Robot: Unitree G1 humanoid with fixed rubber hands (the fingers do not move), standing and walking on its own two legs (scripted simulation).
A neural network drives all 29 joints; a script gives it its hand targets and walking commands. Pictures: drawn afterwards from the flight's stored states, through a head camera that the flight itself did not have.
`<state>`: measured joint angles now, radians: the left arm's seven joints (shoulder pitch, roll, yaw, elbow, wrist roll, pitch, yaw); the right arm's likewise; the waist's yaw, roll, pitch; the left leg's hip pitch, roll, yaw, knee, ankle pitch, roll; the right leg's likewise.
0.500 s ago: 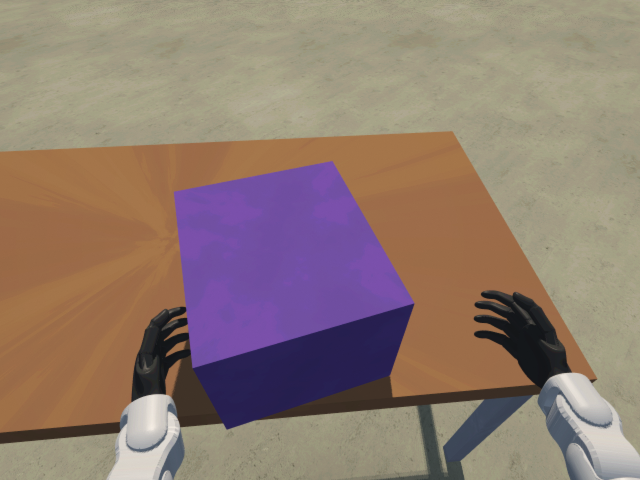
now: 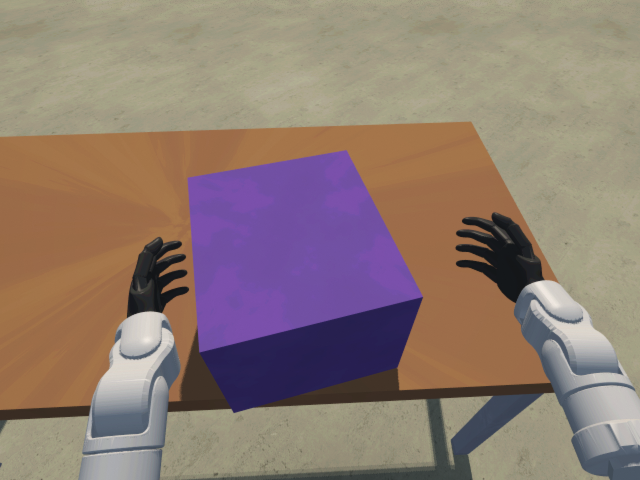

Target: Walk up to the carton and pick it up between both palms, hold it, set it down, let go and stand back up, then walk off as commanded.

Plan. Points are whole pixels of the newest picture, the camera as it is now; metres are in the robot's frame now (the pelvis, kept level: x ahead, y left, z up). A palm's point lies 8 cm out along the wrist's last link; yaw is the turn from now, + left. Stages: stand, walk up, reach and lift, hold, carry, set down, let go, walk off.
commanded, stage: reach and lift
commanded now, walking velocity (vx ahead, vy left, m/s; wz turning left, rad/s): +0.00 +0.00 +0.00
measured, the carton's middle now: (293, 273) +0.41 +0.07 -0.02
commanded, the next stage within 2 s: none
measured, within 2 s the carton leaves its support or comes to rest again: neither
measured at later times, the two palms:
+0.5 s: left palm (130, 243) +0.33 +0.23 +0.15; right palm (506, 197) +0.40 -0.20 +0.15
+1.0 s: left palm (128, 226) +0.36 +0.25 +0.15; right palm (490, 179) +0.44 -0.19 +0.15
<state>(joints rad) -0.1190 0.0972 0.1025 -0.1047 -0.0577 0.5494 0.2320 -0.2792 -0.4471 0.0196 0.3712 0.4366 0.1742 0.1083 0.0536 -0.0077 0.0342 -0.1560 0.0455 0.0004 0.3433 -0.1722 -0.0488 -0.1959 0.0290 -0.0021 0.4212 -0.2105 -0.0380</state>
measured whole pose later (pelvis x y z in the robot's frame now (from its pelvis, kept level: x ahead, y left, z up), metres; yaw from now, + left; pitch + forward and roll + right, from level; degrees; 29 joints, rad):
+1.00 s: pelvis +0.00 +0.00 +0.00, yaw +0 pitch +2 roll +1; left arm -0.60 0.20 0.18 0.28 -0.10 0.62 0.20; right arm -0.85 -0.48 0.07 0.85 0.46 0.30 0.10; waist 0.11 0.00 -0.01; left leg -0.22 0.05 0.00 0.35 -0.16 -0.05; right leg -0.26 0.03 0.00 0.42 -0.20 -0.04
